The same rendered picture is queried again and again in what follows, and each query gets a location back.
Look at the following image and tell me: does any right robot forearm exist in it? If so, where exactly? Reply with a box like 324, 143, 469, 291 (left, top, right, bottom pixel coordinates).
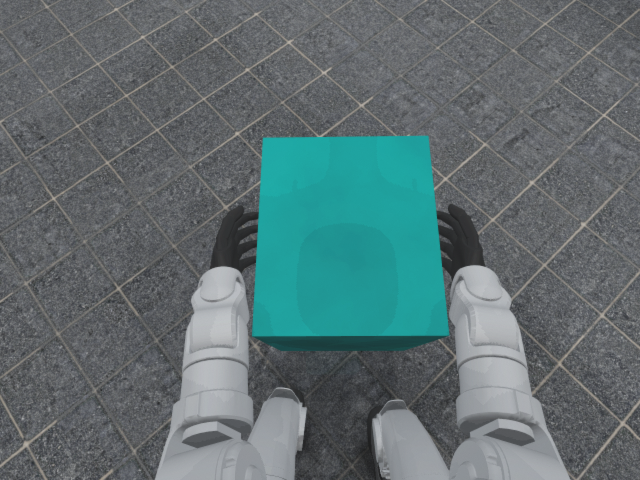
449, 265, 570, 478

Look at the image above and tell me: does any robot right hand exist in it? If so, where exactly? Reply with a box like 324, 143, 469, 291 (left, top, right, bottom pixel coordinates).
436, 204, 485, 282

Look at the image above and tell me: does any robot right shin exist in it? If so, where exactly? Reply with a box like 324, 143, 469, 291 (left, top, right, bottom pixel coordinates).
378, 400, 418, 477

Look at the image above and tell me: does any robot left hand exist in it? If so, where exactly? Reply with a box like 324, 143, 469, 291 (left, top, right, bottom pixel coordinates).
210, 205, 259, 273

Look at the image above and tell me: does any carton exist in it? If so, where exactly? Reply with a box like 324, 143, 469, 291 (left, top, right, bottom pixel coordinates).
252, 136, 449, 351

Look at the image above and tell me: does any left robot upper arm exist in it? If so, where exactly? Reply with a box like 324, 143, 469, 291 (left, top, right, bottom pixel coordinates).
156, 439, 267, 480

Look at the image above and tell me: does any left robot forearm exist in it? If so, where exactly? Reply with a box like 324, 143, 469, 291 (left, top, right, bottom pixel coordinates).
155, 266, 254, 480

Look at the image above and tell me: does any right robot upper arm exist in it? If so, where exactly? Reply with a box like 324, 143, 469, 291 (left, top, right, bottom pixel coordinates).
449, 436, 570, 480

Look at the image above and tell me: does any right robot foot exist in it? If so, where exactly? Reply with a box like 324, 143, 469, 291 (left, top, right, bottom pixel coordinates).
367, 406, 390, 480

